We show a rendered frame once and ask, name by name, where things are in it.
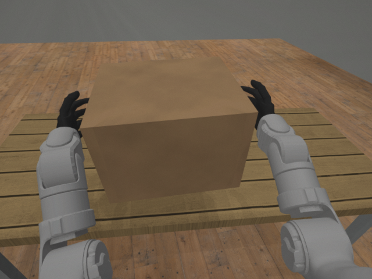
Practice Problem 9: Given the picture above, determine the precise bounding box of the robot right forearm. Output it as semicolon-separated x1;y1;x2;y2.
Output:
256;114;354;261

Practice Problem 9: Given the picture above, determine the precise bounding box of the robot right hand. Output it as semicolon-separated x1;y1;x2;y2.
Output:
241;80;275;130

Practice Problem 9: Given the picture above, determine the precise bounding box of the robot left forearm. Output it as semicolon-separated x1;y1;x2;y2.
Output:
36;127;96;279

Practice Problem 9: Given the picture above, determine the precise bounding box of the robot left hand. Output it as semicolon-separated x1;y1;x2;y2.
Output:
56;91;89;138

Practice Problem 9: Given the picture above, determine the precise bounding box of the table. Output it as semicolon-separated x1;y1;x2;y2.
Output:
0;108;372;279

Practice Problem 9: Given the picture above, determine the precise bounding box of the robot right upper arm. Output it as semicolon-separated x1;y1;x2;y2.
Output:
280;217;372;279

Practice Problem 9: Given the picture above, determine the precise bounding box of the carton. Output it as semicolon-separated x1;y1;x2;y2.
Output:
80;56;258;204

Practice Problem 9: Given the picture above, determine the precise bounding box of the robot left upper arm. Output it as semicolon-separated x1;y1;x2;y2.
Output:
40;239;113;279

